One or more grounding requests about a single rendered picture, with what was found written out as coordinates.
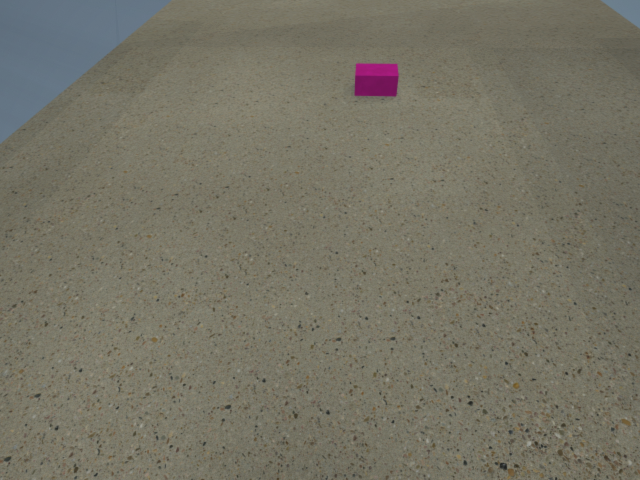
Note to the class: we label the carton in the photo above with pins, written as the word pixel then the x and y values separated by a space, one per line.
pixel 376 79

